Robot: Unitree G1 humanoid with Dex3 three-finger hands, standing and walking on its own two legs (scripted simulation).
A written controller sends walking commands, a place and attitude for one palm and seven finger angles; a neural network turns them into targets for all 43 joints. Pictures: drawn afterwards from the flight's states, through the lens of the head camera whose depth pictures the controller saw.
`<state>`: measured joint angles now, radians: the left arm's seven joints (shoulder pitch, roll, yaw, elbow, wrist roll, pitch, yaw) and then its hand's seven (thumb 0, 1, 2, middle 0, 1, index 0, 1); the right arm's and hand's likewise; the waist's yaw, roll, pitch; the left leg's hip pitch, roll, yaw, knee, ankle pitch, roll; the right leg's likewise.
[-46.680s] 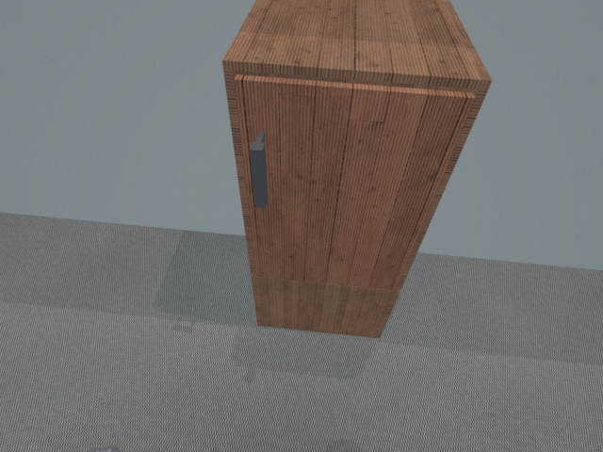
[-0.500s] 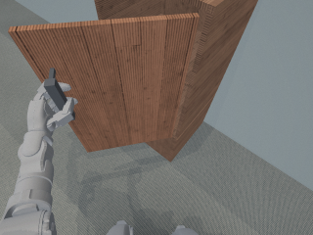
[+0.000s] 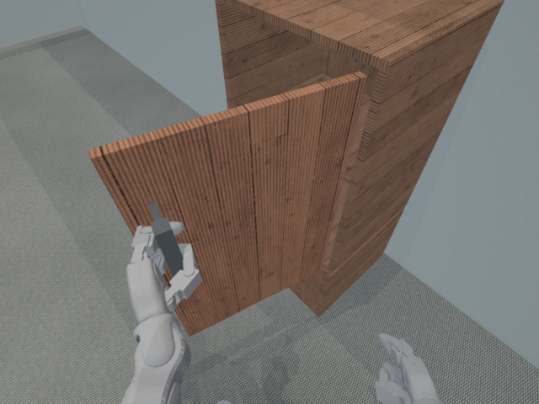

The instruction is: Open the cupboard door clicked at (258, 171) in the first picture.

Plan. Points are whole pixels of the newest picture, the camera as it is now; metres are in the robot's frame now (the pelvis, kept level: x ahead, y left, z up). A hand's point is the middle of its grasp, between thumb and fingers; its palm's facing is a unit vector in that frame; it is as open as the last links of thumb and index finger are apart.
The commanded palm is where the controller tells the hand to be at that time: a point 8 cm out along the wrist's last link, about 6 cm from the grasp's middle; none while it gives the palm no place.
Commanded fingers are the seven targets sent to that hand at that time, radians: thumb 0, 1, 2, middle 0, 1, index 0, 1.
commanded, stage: pull the door open along its arc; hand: left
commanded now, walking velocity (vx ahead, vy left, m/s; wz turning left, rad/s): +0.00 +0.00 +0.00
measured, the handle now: (169, 245) +0.34 +0.18 +0.06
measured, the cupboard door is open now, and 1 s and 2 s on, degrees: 76 87 90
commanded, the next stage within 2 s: open thumb and fingers to let go in 0.22 s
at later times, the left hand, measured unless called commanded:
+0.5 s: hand (224, 303) +0.25 +0.08 +0.06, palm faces +0.42 -0.91 +0.01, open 6.4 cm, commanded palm +0.20 +0.12 +0.06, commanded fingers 0.00 0.20 0.60 -0.35 -1.27 -0.35 -1.27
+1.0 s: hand (217, 305) +0.24 +0.09 +0.06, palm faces +0.37 -0.93 +0.00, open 14.2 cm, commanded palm +0.19 +0.11 +0.06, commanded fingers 0.00 -0.50 0.30 -0.19 -0.55 -0.19 -0.55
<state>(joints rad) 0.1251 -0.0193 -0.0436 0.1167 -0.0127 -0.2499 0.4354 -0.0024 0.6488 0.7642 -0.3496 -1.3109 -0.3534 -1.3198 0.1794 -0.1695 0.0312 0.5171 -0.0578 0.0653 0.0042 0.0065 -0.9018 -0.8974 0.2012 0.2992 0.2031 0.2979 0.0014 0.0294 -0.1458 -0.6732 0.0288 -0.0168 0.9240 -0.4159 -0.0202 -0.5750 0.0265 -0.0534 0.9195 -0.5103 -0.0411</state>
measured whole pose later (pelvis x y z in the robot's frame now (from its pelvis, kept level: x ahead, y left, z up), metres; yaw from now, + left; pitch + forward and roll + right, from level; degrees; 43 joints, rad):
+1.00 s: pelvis -0.01 +0.00 -0.01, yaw +1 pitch +9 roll -1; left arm 0.29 -0.06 -0.26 -0.04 0.08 -0.21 0.54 -0.01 -0.45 0.32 -0.27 -0.98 -0.30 -0.98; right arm 0.21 -0.19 0.02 0.52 -0.07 0.00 0.00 0.01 -0.90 -0.90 0.20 0.30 0.20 0.30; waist 0.00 0.05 -0.14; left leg -0.71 0.02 -0.04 0.99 -0.43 -0.02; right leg -0.60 0.02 -0.07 0.98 -0.53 -0.04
